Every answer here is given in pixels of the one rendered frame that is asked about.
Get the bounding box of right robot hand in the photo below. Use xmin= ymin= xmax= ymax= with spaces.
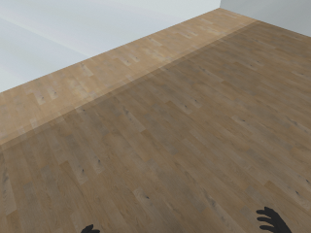
xmin=256 ymin=207 xmax=292 ymax=233

